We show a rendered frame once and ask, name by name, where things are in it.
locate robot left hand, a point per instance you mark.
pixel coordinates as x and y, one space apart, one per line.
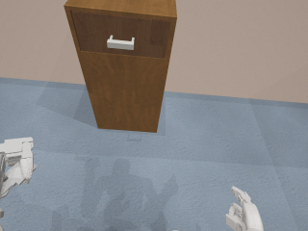
18 154

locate handle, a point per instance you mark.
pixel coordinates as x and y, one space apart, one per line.
120 44

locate drawer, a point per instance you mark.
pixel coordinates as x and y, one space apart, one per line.
94 29

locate cabinet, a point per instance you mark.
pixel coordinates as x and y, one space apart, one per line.
126 92

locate robot right hand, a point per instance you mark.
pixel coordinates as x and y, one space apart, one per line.
245 217

